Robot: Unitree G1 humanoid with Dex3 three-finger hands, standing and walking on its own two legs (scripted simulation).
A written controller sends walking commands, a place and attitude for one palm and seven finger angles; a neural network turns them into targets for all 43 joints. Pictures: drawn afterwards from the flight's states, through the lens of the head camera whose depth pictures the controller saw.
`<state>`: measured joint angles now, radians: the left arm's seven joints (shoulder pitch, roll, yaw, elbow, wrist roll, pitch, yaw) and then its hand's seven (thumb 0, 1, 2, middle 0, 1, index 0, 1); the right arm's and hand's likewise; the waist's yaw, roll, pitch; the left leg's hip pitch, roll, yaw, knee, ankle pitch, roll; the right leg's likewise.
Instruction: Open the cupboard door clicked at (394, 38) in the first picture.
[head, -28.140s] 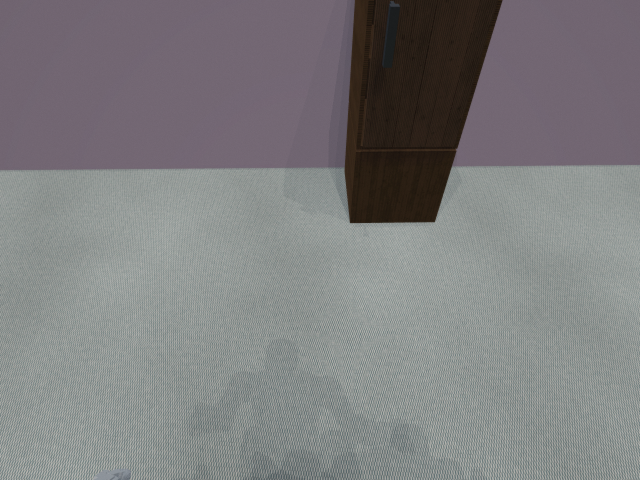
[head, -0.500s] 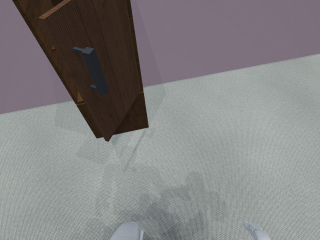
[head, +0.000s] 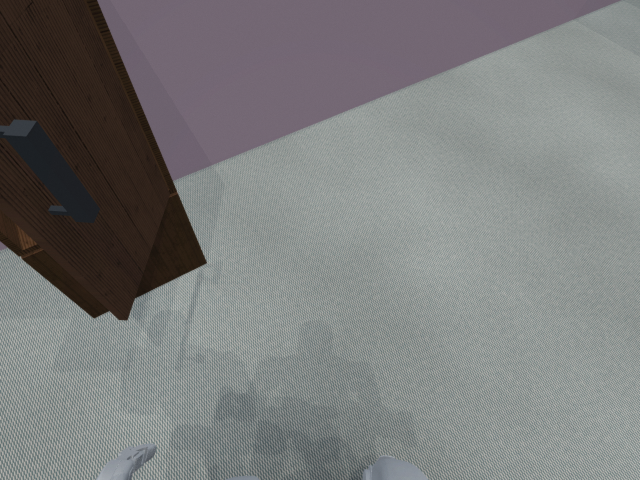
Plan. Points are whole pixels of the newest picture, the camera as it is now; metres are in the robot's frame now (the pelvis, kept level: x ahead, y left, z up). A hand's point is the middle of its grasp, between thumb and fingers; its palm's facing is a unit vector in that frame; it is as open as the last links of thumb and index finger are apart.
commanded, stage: walk to a spot facing it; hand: left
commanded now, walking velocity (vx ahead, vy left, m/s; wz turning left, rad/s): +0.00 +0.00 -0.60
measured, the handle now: (42, 176) +0.45 +0.41 +0.06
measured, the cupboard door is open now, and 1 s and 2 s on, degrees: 54 54 54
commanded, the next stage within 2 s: turn to face it in 1.90 s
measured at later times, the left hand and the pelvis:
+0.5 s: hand (220, 415) +0.21 +0.16 -0.18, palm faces -0.31 -0.94 -0.14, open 7.4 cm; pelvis +0.09 +0.00 +0.00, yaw -19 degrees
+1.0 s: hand (362, 293) +0.42 -0.05 -0.17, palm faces -0.56 -0.81 -0.19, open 7.3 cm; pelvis +0.24 -0.14 +0.00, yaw -33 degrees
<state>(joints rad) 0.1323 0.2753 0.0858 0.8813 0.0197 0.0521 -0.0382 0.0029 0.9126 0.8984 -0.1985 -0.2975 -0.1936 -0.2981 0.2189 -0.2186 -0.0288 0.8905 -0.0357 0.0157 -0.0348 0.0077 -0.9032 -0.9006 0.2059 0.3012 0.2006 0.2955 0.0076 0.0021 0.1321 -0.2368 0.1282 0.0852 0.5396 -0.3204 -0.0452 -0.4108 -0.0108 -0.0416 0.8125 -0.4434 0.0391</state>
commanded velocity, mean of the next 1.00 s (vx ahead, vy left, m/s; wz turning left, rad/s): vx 0.32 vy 0.00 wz -0.48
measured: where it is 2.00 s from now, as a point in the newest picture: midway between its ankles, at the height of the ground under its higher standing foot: (453, 324)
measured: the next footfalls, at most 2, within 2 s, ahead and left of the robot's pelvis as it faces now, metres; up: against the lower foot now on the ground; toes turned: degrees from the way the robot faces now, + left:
right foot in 0.06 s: +0.04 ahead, -0.14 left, +0.00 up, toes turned -5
left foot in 0.38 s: +0.13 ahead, +0.09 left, +0.00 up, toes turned -10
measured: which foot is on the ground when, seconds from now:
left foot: down 0.00-0.06, up 0.08-0.36, down 0.38-0.84, up 0.86-1.00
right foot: up 0.00-0.04, down 0.06-0.38, up 0.40-0.82, down 0.84-1.00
